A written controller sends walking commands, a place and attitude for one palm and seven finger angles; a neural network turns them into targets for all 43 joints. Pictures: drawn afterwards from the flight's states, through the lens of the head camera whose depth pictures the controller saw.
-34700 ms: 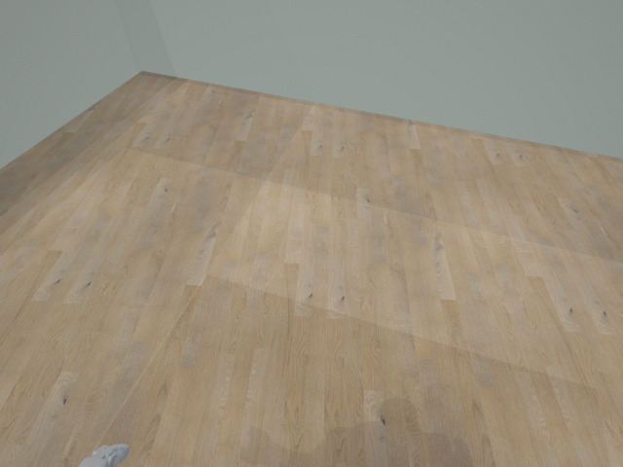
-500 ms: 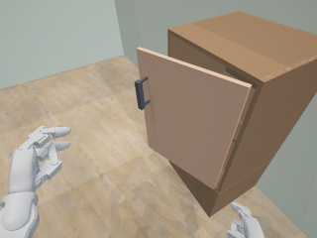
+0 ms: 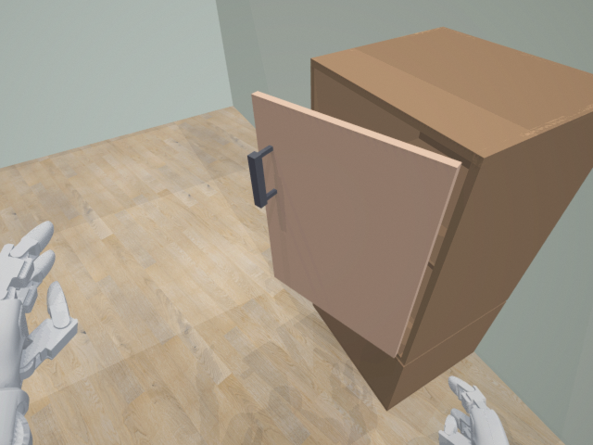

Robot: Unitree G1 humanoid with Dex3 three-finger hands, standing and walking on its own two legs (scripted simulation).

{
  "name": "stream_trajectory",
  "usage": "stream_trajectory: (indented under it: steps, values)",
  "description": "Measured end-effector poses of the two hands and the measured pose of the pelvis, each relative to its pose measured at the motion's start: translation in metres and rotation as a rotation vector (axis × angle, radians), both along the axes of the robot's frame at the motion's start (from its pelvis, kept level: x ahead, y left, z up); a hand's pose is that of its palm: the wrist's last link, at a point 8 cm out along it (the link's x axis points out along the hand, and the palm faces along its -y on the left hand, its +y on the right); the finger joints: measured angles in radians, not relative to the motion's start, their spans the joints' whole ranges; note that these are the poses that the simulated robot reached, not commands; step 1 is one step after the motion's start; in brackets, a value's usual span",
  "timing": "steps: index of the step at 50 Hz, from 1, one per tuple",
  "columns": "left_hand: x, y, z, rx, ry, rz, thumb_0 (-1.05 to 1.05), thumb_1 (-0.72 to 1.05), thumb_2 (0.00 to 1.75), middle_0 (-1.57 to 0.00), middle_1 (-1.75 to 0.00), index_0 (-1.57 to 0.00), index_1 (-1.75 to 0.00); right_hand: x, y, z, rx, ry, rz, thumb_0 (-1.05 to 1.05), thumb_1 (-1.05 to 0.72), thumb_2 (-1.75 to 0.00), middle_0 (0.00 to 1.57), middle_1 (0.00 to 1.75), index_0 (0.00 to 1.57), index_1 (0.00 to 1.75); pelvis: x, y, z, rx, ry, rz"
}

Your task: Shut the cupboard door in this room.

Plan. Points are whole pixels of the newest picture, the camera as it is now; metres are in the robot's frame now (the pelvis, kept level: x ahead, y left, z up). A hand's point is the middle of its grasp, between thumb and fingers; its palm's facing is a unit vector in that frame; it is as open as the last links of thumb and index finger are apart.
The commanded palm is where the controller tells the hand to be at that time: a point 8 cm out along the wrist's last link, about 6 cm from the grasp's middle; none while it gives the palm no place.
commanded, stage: draw the hand back to the body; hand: left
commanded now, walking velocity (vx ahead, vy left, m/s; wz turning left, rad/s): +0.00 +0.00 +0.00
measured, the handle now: (264, 176) +0.65 +0.16 +0.01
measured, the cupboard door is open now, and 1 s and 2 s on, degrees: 21 21 21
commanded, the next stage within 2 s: step back with the hand held close in 0.02 s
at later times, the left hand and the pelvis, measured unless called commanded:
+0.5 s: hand (44, 327) +0.18 +0.28 +0.16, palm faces +0.36 -0.79 -0.50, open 7.4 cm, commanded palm +0.12 +0.32 +0.17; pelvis -0.03 +0.03 -0.01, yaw -1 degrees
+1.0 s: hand out of the picture +0.02 +0.30 +0.16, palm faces +0.56 -0.70 -0.44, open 7.4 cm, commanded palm -0.03 +0.33 +0.17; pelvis -0.14 +0.02 -0.03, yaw +6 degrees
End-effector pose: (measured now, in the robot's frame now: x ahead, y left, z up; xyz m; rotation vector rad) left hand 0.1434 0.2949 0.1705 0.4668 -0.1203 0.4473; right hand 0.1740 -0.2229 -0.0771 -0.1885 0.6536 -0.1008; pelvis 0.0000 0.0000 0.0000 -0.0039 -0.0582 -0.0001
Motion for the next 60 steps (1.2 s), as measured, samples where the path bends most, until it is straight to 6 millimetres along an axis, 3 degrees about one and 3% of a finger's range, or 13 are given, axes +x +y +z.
stream_trajectory:
  steps: [12, 19, 26, 31, 37, 41, 47, 51, 60]
  values:
    - [0.003, 0.008, 0.005, 0.047, 0.002, -0.001, 0.01, 0.89, 0.89, -0.22, -0.30, -0.21, -0.31, -0.006, -0.004, -0.007, 0.005, 0.041, -0.015, 0.02, -0.90, -0.90, 0.20, 0.30, 0.20, 0.30, -0.002, 0.000, -0.001, -0.013, 0.033, 0.000]
    - [0.006, 0.017, -0.005, 0.060, 0.036, -0.051, 0.01, 0.89, 0.89, -0.22, -0.30, -0.21, -0.31, -0.020, -0.009, -0.008, -0.042, 0.099, -0.078, 0.02, -0.90, -0.90, 0.20, 0.30, 0.20, 0.30, -0.011, 0.014, -0.005, -0.013, 0.064, -0.008]
    - [-0.007, 0.029, 0.009, 0.122, -0.009, -0.105, 0.01, 0.89, 0.89, -0.22, -0.30, -0.22, -0.31, -0.040, 0.003, 0.001, -0.059, 0.085, -0.116, 0.02, -0.90, -0.90, 0.20, 0.30, 0.20, 0.30, -0.030, 0.028, -0.007, -0.012, 0.063, -0.025]
    - [-0.029, 0.042, 0.011, 0.136, -0.052, -0.095, 0.01, 0.89, 0.89, -0.22, -0.30, -0.22, -0.31, -0.060, 0.014, 0.004, -0.058, 0.059, -0.107, 0.02, -0.90, -0.90, 0.20, 0.30, 0.20, 0.30, -0.051, 0.035, -0.010, -0.018, 0.056, -0.028]
    - [-0.066, 0.051, -0.003, 0.119, -0.073, -0.048, 0.01, 0.89, 0.89, -0.22, -0.30, -0.22, -0.31, -0.092, 0.022, -0.002, -0.064, 0.048, -0.075, 0.02, -0.90, -0.90, 0.20, 0.30, 0.20, 0.30, -0.080, 0.037, -0.018, -0.027, 0.037, -0.015]
    - [-0.093, 0.047, -0.008, 0.121, -0.117, -0.019, 0.01, 0.89, 0.89, -0.22, -0.30, -0.22, -0.31, -0.113, 0.023, -0.011, -0.076, 0.065, -0.034, 0.02, -0.90, -0.90, 0.20, 0.30, 0.20, 0.30, -0.099, 0.031, -0.024, -0.037, 0.021, 0.039]
    - [-0.146, 0.038, 0.004, 0.173, -0.196, 0.028, 0.01, 0.89, 0.89, -0.22, -0.30, -0.22, -0.31, -0.137, 0.019, -0.025, -0.079, 0.101, 0.038, 0.02, -0.90, -0.90, 0.20, 0.30, 0.20, 0.30, -0.127, 0.018, -0.030, -0.035, 0.013, 0.119]
    - [-0.177, 0.038, 0.009, 0.170, -0.199, 0.049, 0.01, 0.89, 0.89, -0.22, -0.30, -0.22, -0.31, -0.152, 0.019, -0.024, -0.087, 0.128, 0.054, 0.02, -0.90, -0.90, 0.20, 0.30, 0.20, 0.30, -0.144, 0.020, -0.027, -0.008, 0.020, 0.102]
    - [-0.205, 0.065, 0.006, 0.148, -0.226, 0.057, 0.01, 0.89, 0.89, -0.22, -0.30, -0.21, -0.31, -0.189, 0.039, -0.014, -0.085, 0.063, 0.044, 0.02, -0.90, -0.90, 0.20, 0.30, 0.20, 0.30, -0.198, 0.032, -0.025, -0.062, 0.030, 0.093]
